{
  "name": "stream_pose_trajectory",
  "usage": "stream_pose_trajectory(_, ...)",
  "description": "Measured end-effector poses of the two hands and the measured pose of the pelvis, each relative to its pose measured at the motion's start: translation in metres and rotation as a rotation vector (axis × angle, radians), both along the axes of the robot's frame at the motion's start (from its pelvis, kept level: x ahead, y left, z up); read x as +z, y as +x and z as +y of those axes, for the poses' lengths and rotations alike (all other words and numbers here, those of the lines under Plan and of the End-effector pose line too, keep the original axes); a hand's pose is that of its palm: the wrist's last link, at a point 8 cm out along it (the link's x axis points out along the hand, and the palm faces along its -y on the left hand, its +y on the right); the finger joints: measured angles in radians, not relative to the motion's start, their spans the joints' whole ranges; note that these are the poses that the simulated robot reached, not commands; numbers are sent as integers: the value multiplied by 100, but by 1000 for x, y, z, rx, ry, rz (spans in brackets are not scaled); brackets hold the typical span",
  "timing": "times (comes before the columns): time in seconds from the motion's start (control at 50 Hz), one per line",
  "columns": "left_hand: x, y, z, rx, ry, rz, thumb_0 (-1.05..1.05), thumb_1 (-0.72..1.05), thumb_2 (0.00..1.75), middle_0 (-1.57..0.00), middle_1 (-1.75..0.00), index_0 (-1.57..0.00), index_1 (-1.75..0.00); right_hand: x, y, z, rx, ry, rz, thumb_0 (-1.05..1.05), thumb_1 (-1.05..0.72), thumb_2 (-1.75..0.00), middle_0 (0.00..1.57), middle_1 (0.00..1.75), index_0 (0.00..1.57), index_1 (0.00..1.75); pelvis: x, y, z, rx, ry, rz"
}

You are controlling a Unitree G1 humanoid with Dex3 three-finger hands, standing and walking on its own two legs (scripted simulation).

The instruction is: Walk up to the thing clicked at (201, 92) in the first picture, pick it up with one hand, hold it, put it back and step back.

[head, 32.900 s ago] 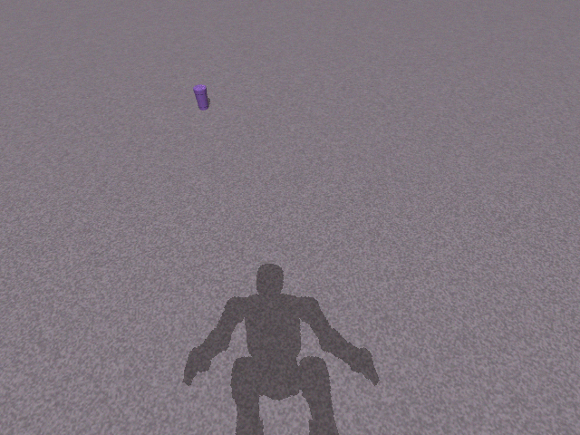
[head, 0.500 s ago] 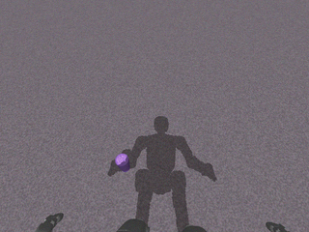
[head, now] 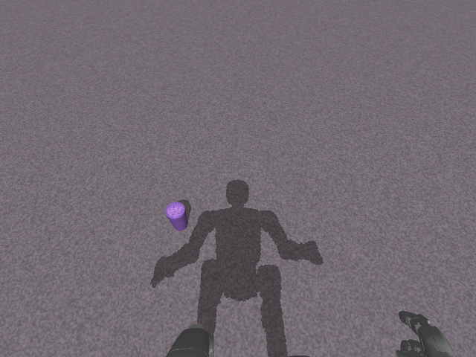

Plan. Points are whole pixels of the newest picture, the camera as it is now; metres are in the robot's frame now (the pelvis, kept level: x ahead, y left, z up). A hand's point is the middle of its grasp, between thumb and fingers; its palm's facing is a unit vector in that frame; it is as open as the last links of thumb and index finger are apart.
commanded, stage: step back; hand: left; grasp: from the side
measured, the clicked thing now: (178, 218) +0.69 +0.29 -0.68
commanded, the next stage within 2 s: stand in 1.84 s
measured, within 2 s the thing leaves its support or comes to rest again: neither
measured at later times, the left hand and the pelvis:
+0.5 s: hand out of the picture -0.06 +0.26 -0.13, palm faces +0.06 -0.92 -0.39, open 7.4 cm; pelvis -0.17 -0.02 +0.01, yaw +4 degrees
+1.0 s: hand out of the picture -0.28 +0.25 -0.12, palm faces +0.12 -0.89 -0.45, open 7.4 cm; pelvis -0.32 -0.05 +0.01, yaw +8 degrees
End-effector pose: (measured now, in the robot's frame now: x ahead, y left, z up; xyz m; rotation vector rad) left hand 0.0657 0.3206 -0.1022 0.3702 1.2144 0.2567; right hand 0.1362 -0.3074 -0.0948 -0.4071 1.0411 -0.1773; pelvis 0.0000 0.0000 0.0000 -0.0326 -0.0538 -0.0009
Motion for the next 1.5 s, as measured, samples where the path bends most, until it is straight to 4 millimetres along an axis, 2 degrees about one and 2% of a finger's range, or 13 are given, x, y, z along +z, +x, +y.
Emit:
stream_pose_trajectory(0.1, 17, -43, -19, 15, 0, 0, 1, 90, 90, -21, -30, -20, -30, -4, -42, -12, -40, 24, 43, 1, -91, -89, 20, 30, 20, 30, 10, -28, -9, 9, 50, 1)
stream_pose_trajectory(0.2, 27, -56, -20, 11, 27, -57, 1, 90, 90, -21, -30, -20, -30, -7, -93, -16, -25, 18, 112, 1, -91, -89, 20, 30, 20, 30, 13, -59, -12, 46, 62, 14)
stream_pose_trajectory(0.3, 20, -66, -10, 3, 28, -148, 0, 90, 90, -21, -30, -20, -30, -14, -139, -11, 8, -7, 177, 1, -91, -89, 20, 30, 20, 30, 3, -96, -9, 98, 47, 17)
stream_pose_trajectory(0.38, 11, -89, -9, 16, 9, -148, 0, 90, 90, -21, -30, -20, -30, -9, -173, -4, 19, -1, 185, 1, -91, -89, 20, 30, 20, 30, 4, -128, -9, 94, 54, -5)
stream_pose_trajectory(0.52, 11, -150, -25, 23, -18, -91, 0, 91, 90, -21, -30, -20, -30, 7, -204, -13, 16, -4, 114, 1, -90, -89, 21, 30, 21, 30, 14, -174, -23, 60, 26, 10)
stream_pose_trajectory(0.64, 4, -217, -46, 2, 9, -22, 0, 90, 90, -21, -30, -20, -30, -5, -222, -39, 21, 12, 29, 1, -90, -89, 21, 30, 21, 30, 1, -222, -44, 16, 21, 13)
stream_pose_trajectory(0.76, 20, -287, -64, 38, 18, 15, 0, 90, 90, -21, -30, -20, -30, -7, -267, -52, -7, 37, 58, 1, -91, -89, 20, 30, 20, 30, 12, -262, -56, 27, 57, 7)
stream_pose_trajectory(0.9, 31, -329, -55, 77, 54, -61, 1, 90, 90, -21, -30, -21, -30, -16, -333, -57, 33, 23, 171, 1, -91, -89, 20, 30, 20, 30, 12, -300, -57, 94, 56, 9)
stream_pose_trajectory(1.06, 20, -376, -33, 124, 25, -36, 0, 90, 90, -21, -30, -20, -30, -8, -384, -41, 29, 26, 195, 1, -91, -89, 20, 30, 20, 30, 13, -327, -44, 135, 53, 0)
stream_pose_trajectory(1.12, 18, -386, -34, 126, 3, -14, 1, 90, 90, -21, -30, -20, -30, -2, -392, -37, 27, 31, 182, 1, -91, -89, 21, 30, 20, 30, 17, -330, -46, 130, 48, -1)
stream_pose_trajectory(1.18, 15, -390, -39, 119, -12, 3, 1, 90, 90, -21, -30, -20, -30, 0, -390, -38, 24, 41, 161, 1, -90, -89, 21, 30, 21, 30, 17, -329, -50, 114, 47, 1)
stream_pose_trajectory(1.36, 14, -385, -67, 125, -31, -25, 1, 90, 90, -21, -30, -20, -30, -6, -357, -45, 45, 44, 137, 1, -91, -89, 21, 30, 20, 30, 16, -322, -56, 111, 24, 2)
stream_pose_trajectory(1.5, 9, -370, -50, 123, -41, -13, 0, 90, 90, -21, -30, -20, -30, -3, -334, -32, 62, 20, 132, 1, -91, -89, 20, 30, 20, 30, 15, -308, -38, 125, 34, 18)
